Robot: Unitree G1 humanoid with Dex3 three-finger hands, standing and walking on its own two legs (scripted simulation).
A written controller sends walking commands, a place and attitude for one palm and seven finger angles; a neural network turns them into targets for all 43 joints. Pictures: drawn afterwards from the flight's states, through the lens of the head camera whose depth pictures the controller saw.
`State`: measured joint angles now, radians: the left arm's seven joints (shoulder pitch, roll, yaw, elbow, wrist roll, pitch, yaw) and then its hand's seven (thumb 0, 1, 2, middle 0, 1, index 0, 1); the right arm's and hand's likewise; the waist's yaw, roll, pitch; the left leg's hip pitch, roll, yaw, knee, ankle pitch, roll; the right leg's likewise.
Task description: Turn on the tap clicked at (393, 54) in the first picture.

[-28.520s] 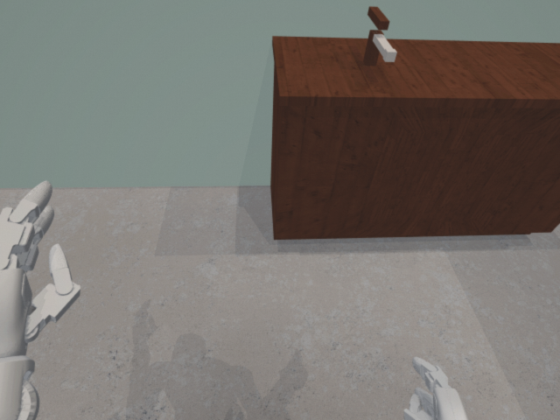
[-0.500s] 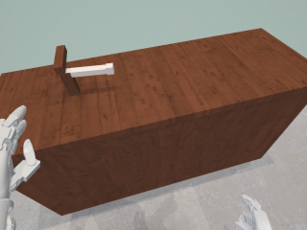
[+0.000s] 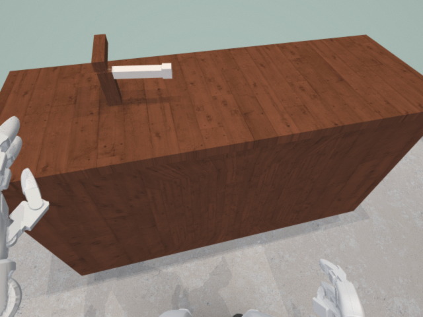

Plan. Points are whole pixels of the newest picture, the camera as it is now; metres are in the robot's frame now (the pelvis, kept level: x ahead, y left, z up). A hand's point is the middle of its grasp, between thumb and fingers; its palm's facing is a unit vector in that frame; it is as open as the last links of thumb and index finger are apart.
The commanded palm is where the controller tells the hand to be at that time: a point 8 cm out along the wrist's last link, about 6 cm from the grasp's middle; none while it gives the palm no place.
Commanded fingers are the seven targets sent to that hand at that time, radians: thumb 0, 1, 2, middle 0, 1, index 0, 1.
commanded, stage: step back with the hand held close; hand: left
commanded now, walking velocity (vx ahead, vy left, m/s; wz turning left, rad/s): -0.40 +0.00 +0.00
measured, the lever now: (167, 70) +0.66 +0.16 +0.11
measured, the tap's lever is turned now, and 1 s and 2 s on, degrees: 81 81 81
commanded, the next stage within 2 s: stop stepping back and stand still in 0.82 s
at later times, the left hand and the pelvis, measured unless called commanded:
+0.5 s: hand (78, 241) +0.18 +0.18 +0.18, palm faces +0.25 -0.88 -0.41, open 7.4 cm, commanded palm +0.10 +0.24 +0.20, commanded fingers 0.00 0.90 0.90 -0.20 -0.30 -0.20 -0.30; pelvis -0.08 -0.03 +0.01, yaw -4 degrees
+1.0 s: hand out of the picture +0.00 +0.16 +0.18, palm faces +0.36 -0.84 -0.42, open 7.4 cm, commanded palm -0.06 +0.21 +0.20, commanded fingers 0.00 0.90 0.90 -0.20 -0.30 -0.20 -0.30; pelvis -0.23 -0.07 +0.01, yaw -1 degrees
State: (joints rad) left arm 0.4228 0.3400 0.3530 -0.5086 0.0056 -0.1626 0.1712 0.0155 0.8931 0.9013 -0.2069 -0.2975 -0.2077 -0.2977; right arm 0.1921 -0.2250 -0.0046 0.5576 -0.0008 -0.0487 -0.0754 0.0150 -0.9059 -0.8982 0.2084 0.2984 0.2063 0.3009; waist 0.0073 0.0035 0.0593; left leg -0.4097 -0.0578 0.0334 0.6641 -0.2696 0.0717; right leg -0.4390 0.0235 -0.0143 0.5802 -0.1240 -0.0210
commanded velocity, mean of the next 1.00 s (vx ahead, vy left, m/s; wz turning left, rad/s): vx -0.32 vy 0.01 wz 0.04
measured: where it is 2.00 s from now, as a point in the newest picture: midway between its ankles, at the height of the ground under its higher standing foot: outside the picture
